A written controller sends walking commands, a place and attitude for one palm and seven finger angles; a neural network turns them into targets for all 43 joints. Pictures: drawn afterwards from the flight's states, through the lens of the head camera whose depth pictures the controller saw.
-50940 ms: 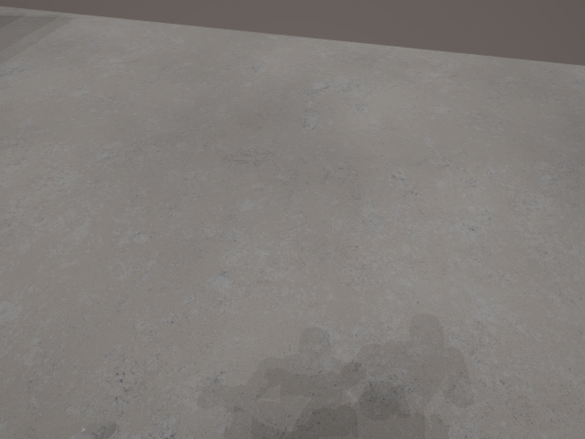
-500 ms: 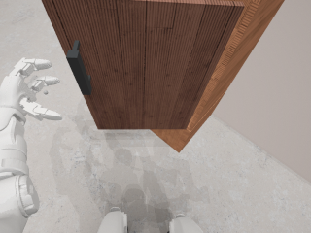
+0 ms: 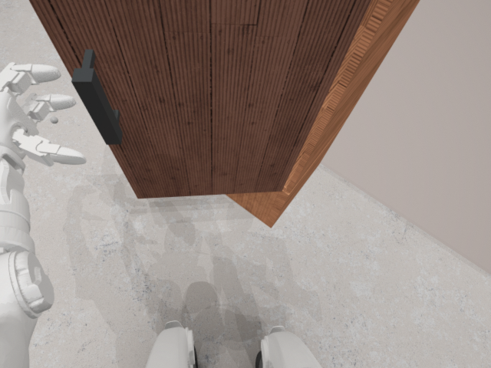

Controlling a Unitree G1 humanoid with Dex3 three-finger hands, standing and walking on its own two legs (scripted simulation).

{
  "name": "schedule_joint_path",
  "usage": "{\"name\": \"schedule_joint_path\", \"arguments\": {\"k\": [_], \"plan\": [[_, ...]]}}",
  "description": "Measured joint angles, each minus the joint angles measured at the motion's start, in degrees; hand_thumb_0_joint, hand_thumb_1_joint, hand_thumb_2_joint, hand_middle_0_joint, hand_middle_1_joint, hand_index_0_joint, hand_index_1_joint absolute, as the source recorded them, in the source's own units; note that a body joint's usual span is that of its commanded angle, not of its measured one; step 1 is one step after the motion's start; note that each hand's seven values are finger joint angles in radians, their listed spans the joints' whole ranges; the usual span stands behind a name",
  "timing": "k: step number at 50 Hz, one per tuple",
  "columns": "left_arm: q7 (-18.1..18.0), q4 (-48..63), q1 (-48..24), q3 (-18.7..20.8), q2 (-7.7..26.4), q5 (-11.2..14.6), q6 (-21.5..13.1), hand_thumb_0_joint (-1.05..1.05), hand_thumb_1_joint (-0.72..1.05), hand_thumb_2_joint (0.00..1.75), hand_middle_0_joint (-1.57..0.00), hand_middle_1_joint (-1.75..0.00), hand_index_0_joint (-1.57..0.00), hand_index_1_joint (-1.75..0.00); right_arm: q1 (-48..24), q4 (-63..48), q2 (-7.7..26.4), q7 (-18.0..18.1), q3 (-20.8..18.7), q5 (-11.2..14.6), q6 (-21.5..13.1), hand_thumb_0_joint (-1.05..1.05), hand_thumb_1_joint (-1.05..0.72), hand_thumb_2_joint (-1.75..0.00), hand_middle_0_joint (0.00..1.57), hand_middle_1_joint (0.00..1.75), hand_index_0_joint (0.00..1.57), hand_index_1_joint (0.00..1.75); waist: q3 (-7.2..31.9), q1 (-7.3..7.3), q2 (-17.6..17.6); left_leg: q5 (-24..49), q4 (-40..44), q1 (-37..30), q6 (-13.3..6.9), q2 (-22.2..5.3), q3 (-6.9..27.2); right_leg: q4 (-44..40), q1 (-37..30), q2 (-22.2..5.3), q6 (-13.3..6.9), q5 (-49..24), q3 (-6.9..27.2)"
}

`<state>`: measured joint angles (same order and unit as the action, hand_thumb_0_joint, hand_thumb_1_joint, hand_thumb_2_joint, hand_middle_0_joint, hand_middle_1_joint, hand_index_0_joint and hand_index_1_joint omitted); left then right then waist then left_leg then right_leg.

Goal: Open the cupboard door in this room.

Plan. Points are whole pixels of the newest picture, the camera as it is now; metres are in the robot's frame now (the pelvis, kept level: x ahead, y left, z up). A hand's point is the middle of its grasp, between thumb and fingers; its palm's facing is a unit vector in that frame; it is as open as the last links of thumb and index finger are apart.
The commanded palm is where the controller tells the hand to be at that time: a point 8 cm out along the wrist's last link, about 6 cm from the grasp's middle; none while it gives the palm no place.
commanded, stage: move the hooked fingers beside the handle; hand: left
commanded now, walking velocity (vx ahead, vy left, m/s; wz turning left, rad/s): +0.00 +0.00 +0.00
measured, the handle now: (102, 100) +0.51 +0.20 +0.08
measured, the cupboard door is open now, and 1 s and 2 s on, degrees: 43 43 41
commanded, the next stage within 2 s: slide the fingers in behind the handle in 0.60 s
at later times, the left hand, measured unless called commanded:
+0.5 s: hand (48, 131) +0.46 +0.26 +0.08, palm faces +0.04 -1.00 +0.00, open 14.0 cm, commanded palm +0.44 +0.30 +0.08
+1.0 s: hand (64, 128) +0.46 +0.25 +0.07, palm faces +0.02 -1.00 +0.01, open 14.0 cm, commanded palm +0.45 +0.28 +0.08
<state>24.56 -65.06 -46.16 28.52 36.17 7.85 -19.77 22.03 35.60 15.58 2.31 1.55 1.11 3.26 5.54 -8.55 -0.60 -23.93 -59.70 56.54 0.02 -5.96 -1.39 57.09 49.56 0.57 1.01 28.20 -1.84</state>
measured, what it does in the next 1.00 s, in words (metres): stands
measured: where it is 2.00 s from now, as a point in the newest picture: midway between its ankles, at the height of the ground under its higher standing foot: outside the picture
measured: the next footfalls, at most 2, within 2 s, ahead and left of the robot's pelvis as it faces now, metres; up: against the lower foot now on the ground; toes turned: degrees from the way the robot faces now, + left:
none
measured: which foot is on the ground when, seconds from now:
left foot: down 0.00-1.00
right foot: down 0.00-1.00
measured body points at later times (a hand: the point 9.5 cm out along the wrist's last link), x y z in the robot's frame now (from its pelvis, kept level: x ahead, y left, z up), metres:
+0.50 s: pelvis +0.00 +0.00 +0.00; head +0.11 +0.03 +0.44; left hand +0.45 +0.32 +0.08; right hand +0.06 -0.27 -0.10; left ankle +0.04 +0.12 -0.67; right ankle -0.01 -0.14 -0.67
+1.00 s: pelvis +0.00 +0.00 +0.00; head +0.11 +0.03 +0.43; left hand +0.46 +0.30 +0.07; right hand +0.02 -0.27 -0.11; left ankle +0.04 +0.12 -0.67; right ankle -0.01 -0.14 -0.67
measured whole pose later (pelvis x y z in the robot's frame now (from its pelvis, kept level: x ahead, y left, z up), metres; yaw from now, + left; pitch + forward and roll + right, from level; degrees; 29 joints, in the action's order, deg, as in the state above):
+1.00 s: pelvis +0.00 +0.00 +0.00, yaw +1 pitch +20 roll -3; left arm 22.9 -63.3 -45.2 25.0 32.3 9.1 -20.4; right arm 21.2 36.5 15.4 2.2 1.4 1.3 3.3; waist 5.9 -7.6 -0.5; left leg -24.0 -60.6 56.5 0.1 -5.6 -0.4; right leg 57.7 49.0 0.5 0.9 28.5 -2.6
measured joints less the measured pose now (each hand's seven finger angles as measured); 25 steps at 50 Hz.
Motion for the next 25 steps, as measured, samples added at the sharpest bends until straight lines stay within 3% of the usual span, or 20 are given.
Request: {"name": "schedule_joint_path", "arguments": {"k": [9,25], "plan": [[-0.3,3.0,3.2,-0.6,-2.1,1.2,-0.4,-0.01,-0.5,0.3,-0.3,-1.2,-0.3,-1.2,0.1,0.2,-0.2,-0.3,-0.4,0.3,0.7,0.01,-0.9,-0.9,0.2,0.3,0.2,0.3,0.4,0.92,0.0,-0.3,0.7,-1.7,0.0,0.1,0.0,-1.1,-1.9,0.0,0.1,0.1,-0.1],[-0.1,1.6,2.9,-2.3,-2.6,1.4,-0.8,-0.01,-0.5,0.3,-0.3,-1.2,-0.3,-1.2,-2.6,-0.7,-0.1,-0.1,-0.1,0.4,0.4,0.01,-0.9,-0.9,0.2,0.3,0.2,0.3,0.5,1.6,0.3,-0.2,0.2,-2.0,0.2,0.4,0.8,-0.5,-2.6,-0.2,-0.2,0.4,-0.8]]}}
